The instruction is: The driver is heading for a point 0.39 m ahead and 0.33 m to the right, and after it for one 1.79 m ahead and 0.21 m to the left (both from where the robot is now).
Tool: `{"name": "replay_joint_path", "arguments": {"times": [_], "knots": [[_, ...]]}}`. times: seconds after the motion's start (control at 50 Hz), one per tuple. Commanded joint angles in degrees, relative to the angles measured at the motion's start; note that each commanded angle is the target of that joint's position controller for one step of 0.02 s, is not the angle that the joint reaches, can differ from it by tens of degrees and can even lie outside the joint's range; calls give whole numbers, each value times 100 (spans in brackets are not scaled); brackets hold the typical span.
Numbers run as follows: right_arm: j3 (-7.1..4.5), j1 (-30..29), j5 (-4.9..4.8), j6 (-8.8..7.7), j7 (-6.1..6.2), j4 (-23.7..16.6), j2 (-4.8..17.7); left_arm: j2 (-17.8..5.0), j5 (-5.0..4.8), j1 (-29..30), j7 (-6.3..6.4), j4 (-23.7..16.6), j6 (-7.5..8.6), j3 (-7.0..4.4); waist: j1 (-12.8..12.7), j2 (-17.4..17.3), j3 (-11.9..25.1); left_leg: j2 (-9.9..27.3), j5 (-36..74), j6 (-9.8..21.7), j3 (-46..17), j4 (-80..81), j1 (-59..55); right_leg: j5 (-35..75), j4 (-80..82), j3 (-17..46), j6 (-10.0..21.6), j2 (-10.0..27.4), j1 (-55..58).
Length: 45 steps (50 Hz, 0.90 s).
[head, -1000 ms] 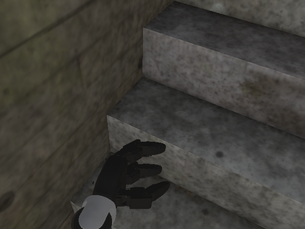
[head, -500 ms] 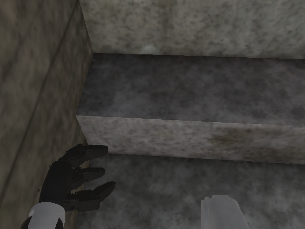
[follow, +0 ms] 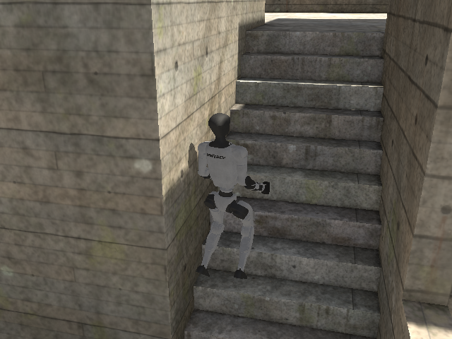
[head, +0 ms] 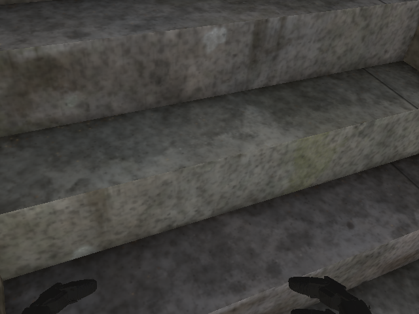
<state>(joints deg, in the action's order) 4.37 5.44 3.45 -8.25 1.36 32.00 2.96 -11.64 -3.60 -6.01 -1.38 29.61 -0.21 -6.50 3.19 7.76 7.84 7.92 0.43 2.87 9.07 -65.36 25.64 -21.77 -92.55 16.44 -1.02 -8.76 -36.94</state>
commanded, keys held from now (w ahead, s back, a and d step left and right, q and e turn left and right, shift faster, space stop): w+e+shift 0.62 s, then w+q+shift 0.38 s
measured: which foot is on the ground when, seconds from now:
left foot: down 0.00-0.28, up 0.30-0.98, down 1.00-1.00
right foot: up 0.00-0.26, down 0.28-0.98, up 1.00-1.00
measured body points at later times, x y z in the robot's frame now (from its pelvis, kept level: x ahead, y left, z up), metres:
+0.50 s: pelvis +0.05 -0.17 +0.01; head +0.05 -0.23 +0.45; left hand +0.20 +0.03 -0.08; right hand +0.24 -0.41 -0.03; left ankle +0.08 -0.01 -0.35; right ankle +0.10 -0.22 -0.71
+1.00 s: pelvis +0.21 -0.36 +0.07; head +0.23 -0.42 +0.52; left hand +0.35 -0.14 -0.05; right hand +0.33 -0.62 +0.00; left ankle +0.30 -0.33 -0.52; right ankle +0.13 -0.24 -0.64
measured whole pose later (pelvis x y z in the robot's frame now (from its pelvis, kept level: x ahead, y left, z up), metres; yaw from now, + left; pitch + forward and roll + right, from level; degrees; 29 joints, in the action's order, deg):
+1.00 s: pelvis +0.21 -0.36 +0.07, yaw -32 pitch +6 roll +9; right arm 5.3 0.4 1.3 -4.0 -0.9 30.1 4.5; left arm -11.7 1.5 -23.6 6.7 51.6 -0.7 1.7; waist 2.5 3.4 1.4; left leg -7.7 -37.6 10.7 14.3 -77.0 50.4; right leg 9.9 -35.8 5.0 0.8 -9.7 -12.5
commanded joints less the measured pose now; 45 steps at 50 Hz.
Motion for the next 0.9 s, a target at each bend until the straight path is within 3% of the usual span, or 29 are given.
{"name": "replay_joint_path", "arguments": {"times": [0.02,0.04,0.06,0.08,0.1,0.12,0.14,0.16,0.18,0.2,0.22,0.26,0.28,0.3,0.32,0.34,0.36,0.4,0.46,0.5,0.54,0.6,0.64,0.68,0.7,0.74,0.84,0.86,0.9], "knots": [[-715,-283,-25,-136,-109,-212,1179,-625,-49,-1164,-250,-392,5,176,-604,-2211,309,2265,1947,402,-2407,2050,-3801,-526,-2590,985,-424,491,-3664],[-845,1425,-67,131,-111,329,1296,-552,-19,-344,-280,-422,224,135,29,-1762,-428,1645,2632,72,-1509,2493,-4732,-568,-2483,88,-363,312,-4612],[-1037,2057,63,333,-39,688,1669,-535,61,40,-334,-548,287,170,202,-991,-328,1560,3057,-90,-1361,2595,-4919,-311,-3012,-315,-376,366,-4557],[-1126,1920,70,365,144,797,1823,-406,87,102,-479,-629,221,228,-177,-1180,-517,1714,2919,-69,-1141,2808,-4640,-274,-2956,-188,-343,784,-4642],[-968,1677,-56,424,318,861,1579,-374,27,403,-474,-605,74,231,-290,-816,-1042,1411,1747,39,-578,3282,-3670,-66,-2797,-503,-162,891,-4338],[-975,718,-73,418,472,617,1706,-185,6,-303,-562,-660,-65,354,-892,-1551,-1210,1832,1956,-21,-19,3575,-2871,69,-1669,-167,-99,1388,-3591],[-945,-204,-152,465,598,374,1814,-314,16,-763,-577,-720,-240,356,-1483,-1714,-1222,1987,1119,-119,459,3984,-2021,352,-144,-360,-177,1797,-2693],[-1027,-402,-134,592,566,250,2213,-571,9,-746,-479,-825,-387,279,-1600,-1428,-910,1526,556,-200,877,4490,-1688,192,609,-975,-24,1567,-1227],[-1063,-971,-38,646,530,69,2548,-733,47,-968,-380,-832,-459,224,-1994,-1215,-463,1379,1662,-316,1325,4591,-1322,340,1210,-1523,125,1409,396],[-1164,-851,-91,586,479,-8,2936,-849,-70,-1070,-242,-916,-553,155,-2011,-1959,175,1716,2364,-241,1132,4361,-1282,416,1874,-1758,331,1467,1625],[-1039,-892,-232,609,372,-100,2673,-1238,-23,-1390,-114,-708,-531,-62,-2034,-1746,206,1479,3037,-152,1218,3725,-1400,565,2356,-1861,560,1214,2206],[-925,-1256,-643,792,221,-222,2567,-1365,101,-2400,-277,-462,-337,-330,-2636,-1541,-684,1081,3482,-101,1023,1296,-1697,270,4991,-1867,1278,607,2271],[-802,-865,-749,805,280,-428,1877,-1498,153,-1770,-507,-342,-150,-354,-1692,-50,-1250,50,-257,-128,895,-1606,-886,4640,5148,-801,1329,487,1814],[-719,-457,-502,716,212,-830,1235,-1747,323,-917,-645,-409,-86,-196,-383,2735,-1308,-1334,-4065,-215,-60,-3941,428,4835,6557,1031,1272,1,1421],[-695,-336,-375,486,-15,-1039,977,-1889,363,-932,-580,-469,-112,-108,-256,2730,-571,-1582,-4162,-282,-839,-6153,1460,2554,7265,2844,1657,853,1776],[-581,-441,-283,316,-236,-1038,816,-1475,483,-968,-430,-522,-92,37,-258,1174,-232,-1539,-3320,-78,-1218,-6886,2093,123,7514,3689,1643,1224,1506],[-472,-521,-44,369,-254,-1067,658,-1239,434,-1332,-251,-307,-34,118,-329,262,-531,-1467,-2619,10,-1401,-6569,2675,-1402,7565,3799,1104,1093,1417],[-322,46,-23,444,-100,-852,598,-1087,499,-1338,-73,-150,73,148,-93,-856,-440,-1174,-1491,107,-1488,-6094,2792,-2390,7206,3228,621,1047,1109],[-284,204,-143,574,16,-769,712,-997,496,-1188,140,75,137,297,-33,-580,-3,-1456,-1160,-54,-1264,-6988,3231,-1978,7142,2867,970,1063,1533],[-162,-160,-211,594,94,-841,374,-749,442,-1588,170,285,138,425,-279,-628,-181,-1514,-1299,-75,-1152,-7678,4008,-1397,6973,2402,949,1065,1953],[-72,-199,-307,645,147,-927,1,-826,433,-1728,191,305,58,471,-353,-592,-113,-1476,-1453,-89,-1166,-8376,4806,-1081,6877,2163,721,1147,2536],[40,-471,-335,713,181,-1135,-459,-823,269,-2049,324,407,30,497,-455,-531,-792,-1277,-2069,-172,-916,-8436,5782,-1405,7267,2261,224,1152,2455],[18,-480,-317,763,258,-1203,-410,-990,175,-1989,367,596,18,499,-408,-178,-1139,-1069,-1798,-203,-632,-7897,6195,-1316,7366,1939,-38,979,2334],[43,-534,-263,736,298,-1205,-412,-927,285,-1903,403,890,-42,601,-420,343,-1042,-969,-1457,-303,-408,-7499,6310,-642,7532,1546,34,1057,2345],[20,-283,-293,709,346,-1063,-353,-880,235,-2045,389,1115,-78,641,-502,579,-984,-858,-1491,-390,-395,-7608,6657,-391,7455,1425,20,1114,2798],[105,-454,-398,631,320,-1091,-514,-672,325,-2170,370,1352,-142,740,-642,614,-1062,-965,-1471,-319,-393,-7316,6985,368,7288,1063,-67,986,3019],[260,-1177,-552,388,103,-1355,-786,-502,413,-2485,444,2018,-22,780,-815,135,-968,-1308,-1980,-70,-44,-6273,6782,3620,7510,664,-261,1364,3285],[212,-1197,-577,286,43,-1309,-643,-378,348,-2687,464,2240,-45,835,-827,334,-1015,-1410,-2238,113,61,-5772,6539,4985,7380,252,-361,1346,3378],[115,-894,-470,158,-134,-1172,-206,-614,364,-2114,592,2190,-26,785,-206,-198,-68,-1622,-2660,435,757,-3854,4017,9042,7278,-646,-569,1330,3040]]}}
